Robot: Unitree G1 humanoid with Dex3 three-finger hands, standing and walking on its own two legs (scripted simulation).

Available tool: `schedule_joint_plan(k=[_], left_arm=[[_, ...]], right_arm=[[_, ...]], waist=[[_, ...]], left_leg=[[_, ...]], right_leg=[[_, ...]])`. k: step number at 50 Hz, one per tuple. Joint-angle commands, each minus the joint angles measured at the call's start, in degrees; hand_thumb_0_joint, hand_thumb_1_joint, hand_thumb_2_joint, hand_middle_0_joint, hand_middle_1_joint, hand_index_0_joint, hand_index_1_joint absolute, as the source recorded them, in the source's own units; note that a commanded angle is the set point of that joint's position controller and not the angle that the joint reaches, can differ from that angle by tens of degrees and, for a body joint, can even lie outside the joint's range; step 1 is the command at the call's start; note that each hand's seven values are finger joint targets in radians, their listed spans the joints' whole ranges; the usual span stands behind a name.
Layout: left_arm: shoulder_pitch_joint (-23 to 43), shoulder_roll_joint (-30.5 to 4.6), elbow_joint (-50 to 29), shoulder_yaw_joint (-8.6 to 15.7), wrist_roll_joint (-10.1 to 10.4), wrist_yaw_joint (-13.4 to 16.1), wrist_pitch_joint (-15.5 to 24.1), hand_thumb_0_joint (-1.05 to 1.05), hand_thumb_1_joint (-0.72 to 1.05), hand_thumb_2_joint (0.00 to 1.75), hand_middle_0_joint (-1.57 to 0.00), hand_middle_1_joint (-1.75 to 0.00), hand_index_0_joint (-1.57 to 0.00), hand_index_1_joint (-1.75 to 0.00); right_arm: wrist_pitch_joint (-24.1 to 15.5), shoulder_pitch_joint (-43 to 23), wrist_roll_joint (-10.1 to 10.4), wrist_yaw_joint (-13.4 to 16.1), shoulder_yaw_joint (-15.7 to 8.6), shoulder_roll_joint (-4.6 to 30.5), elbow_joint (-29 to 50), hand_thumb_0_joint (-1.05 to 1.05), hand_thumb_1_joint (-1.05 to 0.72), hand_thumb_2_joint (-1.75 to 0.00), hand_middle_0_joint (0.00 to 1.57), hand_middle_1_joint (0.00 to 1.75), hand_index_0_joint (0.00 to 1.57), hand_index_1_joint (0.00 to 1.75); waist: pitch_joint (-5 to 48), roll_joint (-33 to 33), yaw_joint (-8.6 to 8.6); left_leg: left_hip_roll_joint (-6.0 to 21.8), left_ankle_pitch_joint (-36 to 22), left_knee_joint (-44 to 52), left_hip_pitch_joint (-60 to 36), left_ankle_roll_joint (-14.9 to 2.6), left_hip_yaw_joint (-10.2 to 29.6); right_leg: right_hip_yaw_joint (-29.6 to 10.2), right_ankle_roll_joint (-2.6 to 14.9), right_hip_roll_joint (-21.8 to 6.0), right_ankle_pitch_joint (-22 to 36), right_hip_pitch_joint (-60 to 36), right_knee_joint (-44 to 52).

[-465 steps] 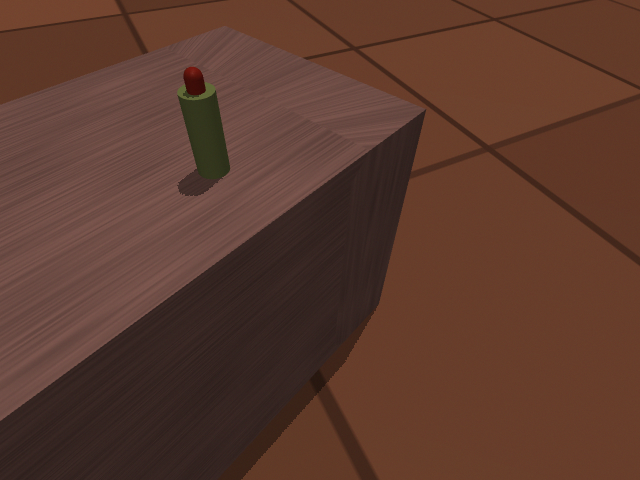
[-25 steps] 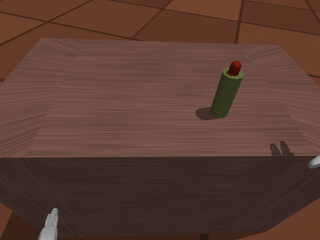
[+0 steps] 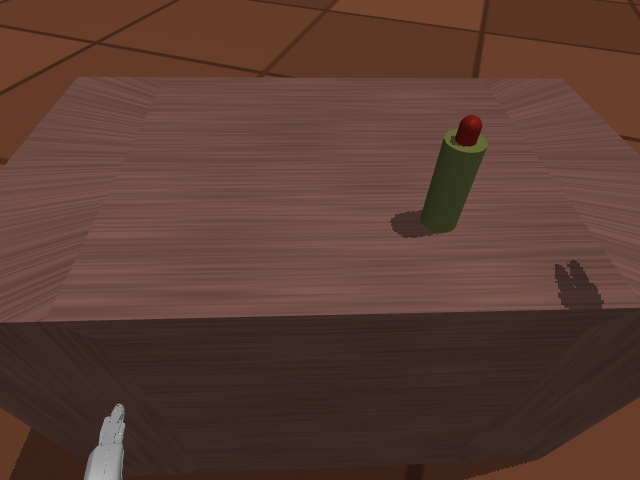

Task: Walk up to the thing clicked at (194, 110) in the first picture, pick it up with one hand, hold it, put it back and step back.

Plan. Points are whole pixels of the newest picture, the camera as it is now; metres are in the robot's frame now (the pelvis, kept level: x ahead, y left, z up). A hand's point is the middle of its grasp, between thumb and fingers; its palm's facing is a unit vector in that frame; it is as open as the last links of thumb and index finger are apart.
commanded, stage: go down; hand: right
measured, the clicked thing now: (453, 174) +0.52 -0.19 +0.12
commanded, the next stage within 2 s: approach in 1.78 s
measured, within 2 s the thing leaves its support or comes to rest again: neither
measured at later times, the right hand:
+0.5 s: hand out of the picture +0.38 -0.37 +0.20, palm faces +0.15 +0.99 +0.01, open 17.6 cm
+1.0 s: hand out of the picture +0.41 -0.38 +0.20, palm faces +0.14 +0.99 +0.02, open 17.5 cm
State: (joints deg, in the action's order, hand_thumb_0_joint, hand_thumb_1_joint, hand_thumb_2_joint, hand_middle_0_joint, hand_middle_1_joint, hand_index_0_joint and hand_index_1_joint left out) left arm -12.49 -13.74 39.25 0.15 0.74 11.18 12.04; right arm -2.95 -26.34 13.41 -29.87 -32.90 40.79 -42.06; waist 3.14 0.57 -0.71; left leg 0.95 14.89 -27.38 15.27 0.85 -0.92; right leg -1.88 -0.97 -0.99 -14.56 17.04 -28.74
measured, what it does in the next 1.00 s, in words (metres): stands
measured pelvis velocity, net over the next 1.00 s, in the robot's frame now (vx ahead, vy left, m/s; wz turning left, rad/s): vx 0.00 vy -0.01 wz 0.02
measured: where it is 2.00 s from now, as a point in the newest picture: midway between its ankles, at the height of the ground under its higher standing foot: outside the picture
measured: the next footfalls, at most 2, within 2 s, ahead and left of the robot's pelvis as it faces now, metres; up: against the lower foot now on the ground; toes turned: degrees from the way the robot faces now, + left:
none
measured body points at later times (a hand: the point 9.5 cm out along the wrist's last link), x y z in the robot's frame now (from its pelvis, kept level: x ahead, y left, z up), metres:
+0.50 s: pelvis +0.00 +0.00 +0.00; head +0.02 -0.01 +0.45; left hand +0.15 +0.27 -0.07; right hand +0.37 -0.42 +0.20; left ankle -0.01 +0.13 -0.74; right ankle +0.00 -0.13 -0.74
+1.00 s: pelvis +0.00 -0.01 -0.01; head +0.04 -0.03 +0.44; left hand +0.14 +0.26 -0.07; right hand +0.39 -0.43 +0.20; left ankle -0.01 +0.13 -0.74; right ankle +0.00 -0.13 -0.74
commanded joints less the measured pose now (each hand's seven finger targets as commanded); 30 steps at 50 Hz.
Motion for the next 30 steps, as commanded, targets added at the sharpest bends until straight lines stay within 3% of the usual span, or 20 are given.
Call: schedule_joint_plan(k=[1, 3, 5, 8, 9, 12, 13, 14, 15, 16, 19, 21, 22, 23, 24, 26, 28, 29, 30], left_arm=[[4.3, -10.8, -9.1, 3.9, 0.1, 0.9, 3.5, 0.0, -0.55, 0.05, -0.05, -0.05, -0.05, -0.05], [4.1, -9.2, -8.5, 1.7, 0.0, 0.7, 3.4, 0.0, -0.54, 0.04, -0.05, -0.05, -0.05, -0.05], [4.6, -10.8, -9.0, 3.0, -0.1, 1.0, 3.5, 0.0, -0.55, 0.05, -0.05, -0.05, -0.05, -0.05], [5.4, -9.4, -9.0, 1.4, 0.0, 0.9, 3.5, 0.0, -0.55, 0.05, -0.05, -0.05, -0.05, -0.05], [3.9, -11.1, -8.5, 3.1, -0.2, 1.2, 3.5, 0.0, -0.55, 0.05, -0.05, -0.05, -0.05, -0.05], [5.3, -9.7, -9.0, 1.0, 0.0, 1.1, 3.5, 0.0, -0.55, 0.05, -0.05, -0.05, -0.05, -0.05], [4.5, -10.0, -8.6, 1.2, -0.1, 1.3, 3.4, 0.0, -0.55, 0.05, -0.05, -0.05, -0.05, -0.05], [5.9, -9.1, -10.7, -0.1, 0.1, 1.2, 3.5, 0.0, -0.55, 0.05, -0.05, -0.05, -0.05, -0.05], [5.4, -10.3, -9.7, 1.4, -0.1, 1.3, 3.6, 0.0, -0.55, 0.06, -0.05, -0.05, -0.05, -0.05], [5.6, -10.1, -11.3, 0.5, 0.0, 1.4, 3.7, 0.0, -0.55, 0.05, -0.05, -0.05, -0.05, -0.05], [3.1, -10.9, -11.2, 1.2, 0.0, 1.5, 3.5, 0.0, -0.55, 0.05, -0.05, -0.05, -0.05, -0.05], [2.2, -11.4, -11.0, 1.6, 0.1, 1.5, 3.4, 0.0, -0.55, 0.05, -0.05, -0.05, -0.05, -0.05], [1.5, -10.9, -10.6, 1.2, 0.1, 1.5, 3.3, 0.0, -0.56, 0.06, -0.05, -0.05, -0.05, -0.05], [2.0, -10.2, -10.0, 0.7, 0.0, 1.3, 3.4, 0.0, -0.56, 0.05, -0.05, -0.05, -0.04, -0.05], [1.6, -10.9, -10.7, 1.5, 0.1, 1.4, 3.5, 0.0, -0.55, 0.05, -0.05, -0.05, -0.04, -0.05], [1.9, -9.8, -10.6, -0.1, -0.1, 1.2, 3.6, 0.0, -0.56, 0.05, -0.05, -0.05, -0.05, -0.05], [1.5, -11.0, -10.1, 1.1, -0.1, 1.2, 3.4, 0.0, -0.55, 0.05, -0.05, -0.05, -0.05, -0.05], [1.2, -10.9, -9.0, 1.0, -0.2, 1.0, 3.3, 0.0, -0.55, 0.05, -0.05, -0.05, -0.05, -0.05], [1.2, -10.8, -8.8, 1.2, -0.3, 1.0, 3.4, 0.0, -0.55, 0.05, -0.05, -0.05, -0.05, -0.05]], right_arm=[[-2.4, -23.4, 1.6, -1.4, -4.3, 23.8, 7.0, 0.0, 0.59, -0.04, 0.05, 0.05, 0.05, 0.05], [-2.0, -25.6, 1.2, -2.0, -4.0, 24.9, 5.4, 0.0, 0.59, -0.04, 0.05, 0.05, 0.05, 0.05], [-1.8, -26.6, 1.4, -2.4, -4.8, 26.4, 3.8, 0.0, 0.58, -0.04, 0.05, 0.05, 0.05, 0.05], [-1.3, -27.3, 1.0, -2.8, -5.3, 28.5, 2.0, 0.0, 0.6, -0.03, 0.05, 0.05, 0.06, 0.05], [-1.2, -28.7, 0.9, -2.9, -5.7, 29.2, 1.5, 0.0, 0.59, -0.03, 0.05, 0.05, 0.05, 0.05], [-0.6, -29.7, 0.8, -3.5, -5.2, 30.0, -0.4, 0.0, 0.59, -0.02, 0.05, 0.05, 0.06, 0.05], [-0.2, -30.2, 0.7, -3.7, -4.8, 29.7, -1.3, 0.0, 0.59, -0.03, 0.05, 0.05, 0.05, 0.05], [0.1, -28.9, 0.8, -4.0, -4.1, 28.7, -4.5, 0.0, 0.6, -0.03, 0.05, 0.05, 0.05, 0.05], [-0.3, -31.9, 0.7, -3.9, -4.7, 30.3, -0.2, 0.0, 0.59, -0.03, 0.05, 0.05, 0.06, 0.05], [0.0, -32.3, 0.5, -4.0, -4.6, 30.8, -1.8, 0.0, 0.59, -0.03, 0.05, 0.05, 0.05, 0.05], [0.7, -33.7, 0.7, -4.6, -4.0, 31.1, -2.3, 0.0, 0.6, -0.03, 0.05, 0.05, 0.05, 0.05], [1.1, -33.5, 0.5, -4.6, -3.9, 31.4, -3.3, 0.0, 0.58, -0.03, 0.05, 0.05, 0.05, 0.05], [1.7, -31.8, 0.6, -4.8, -3.2, 29.9, -6.5, 0.0, 0.58, -0.04, 0.05, 0.05, 0.05, 0.05], [1.4, -33.7, 0.7, -5.0, -3.5, 30.6, -3.1, 0.0, 0.56, -0.03, 0.05, 0.05, 0.05, 0.05], [1.7, -33.5, 0.6, -5.0, -3.0, 30.1, -6.2, 0.0, 0.57, -0.04, 0.05, 0.05, 0.05, 0.05], [1.3, -36.3, 0.2, -4.9, -4.0, 32.9, -2.7, 0.0, 0.55, -0.04, 0.05, 0.05, 0.05, 0.05], [1.7, -33.5, 0.0, -5.1, -3.2, 31.5, -8.1, 0.0, 0.54, -0.05, 0.05, 0.05, 0.05, 0.05], [1.2, -36.5, 0.0, -5.1, -3.7, 33.0, -4.1, 0.0, 0.54, -0.04, 0.05, 0.05, 0.05, 0.05], [0.8, -39.1, -0.4, -5.0, -3.5, 33.6, -3.2, 0.0, 0.54, -0.05, 0.05, 0.05, 0.05, 0.05]], waist=[[13.0, 4.6, -0.57], [14.2, 6.3, -0.59], [16.1, 6.6, -0.45], [15.0, 6.7, 0.47], [17.1, 7.0, -0.5], [15.9, 7.0, 0.15], [16.6, 6.7, -0.5], [15.0, 5.1, -0.75], [17.7, 8.0, -0.25], [18.0, 6.6, -0.73], [18.3, 8.0, -2.08], [17.5, 8.1, -1.86], [15.7, 7.0, -2.51], [17.3, 9.3, -1.7], [16.5, 7.0, -3.13], [19.5, 10.2, -1.83], [16.2, 7.5, -2.83], [18.0, 9.6, -2.01], [20.2, 11.7, -2.42]], left_leg=[[-1.2, -14.2, 2.3, -0.5, -1.04, -1.1], [-1.2, -13.7, 2.1, 0.3, -1.24, -0.9], [-1.4, -15.6, 1.5, -0.3, -1.38, -0.9], [-1.1, -14.2, 1.8, -1.1, -1.19, -0.4], [-1.1, -14.8, 1.6, -1.1, -1.13, -0.3], [-1.1, -13.9, 1.7, -1.1, -1.24, -0.1], [-1.3, -14.5, 1.4, -0.3, -1.29, -0.2], [-1.5, -13.5, 1.8, -0.3, -1.28, -0.4], [-1.2, -13.8, 1.4, -1.0, -1.35, -0.1], [-1.4, -14.4, 1.3, -0.3, -1.31, -0.2], [-1.8, -15.7, 1.0, 1.1, -1.47, -0.5], [-2.0, -15.3, 0.9, 2.1, -1.64, -0.8], [-2.1, -15.0, 1.0, 2.8, -1.69, -0.9], [-1.8, -15.5, 0.8, 2.3, -1.7, -0.7], [-1.9, -15.7, 0.9, 3.2, -1.57, -0.7], [-1.8, -17.3, 0.1, 2.5, -1.72, -0.7], [-2.1, -16.7, 0.1, 3.6, -1.74, -1.0], [-2.0, -16.4, -0.1, 3.5, -1.82, -0.6], [-1.8, -16.7, -0.3, 3.3, -1.8, -0.2]], right_leg=[[1.0, 1.94, 1.3, 13.2, -6.9, 2.2], [1.1, 1.74, 1.2, 12.7, -7.0, 1.9], [0.9, 1.57, 1.1, 15.5, -7.3, 1.1], [1.4, 1.85, 1.5, 12.9, -4.9, 1.1], [1.4, 1.96, 1.5, 13.3, -5.8, 0.8], [1.5, 1.99, 1.5, 12.3, -3.9, 0.6], [1.3, 1.98, 1.3, 13.1, -4.7, 0.7], [1.2, 2.01, 1.1, 12.1, -3.2, 0.5], [1.4, 1.91, 1.3, 12.3, -4.1, 0.5], [1.4, 1.88, 1.1, 13.1, -5.2, 0.2], [1.1, 1.73, 0.8, 15.2, -6.4, -0.3], [1.0, 1.6, 0.5, 15.9, -6.6, -0.3], [0.9, 1.61, 0.4, 15.9, -5.7, -0.6], [1.1, 1.57, 0.6, 16.2, -6.3, -0.7], [1.1, 1.79, 0.5, 16.3, -6.1, -1.1], [1.1, 1.47, 0.5, 19.5, -7.6, -1.8], [0.7, 1.48, 0.2, 19.2, -5.7, -2.0], [0.8, 1.36, 0.3, 18.7, -5.9, -2.1], [1.0, 1.42, 0.5, 18.7, -7.0, -2.4]])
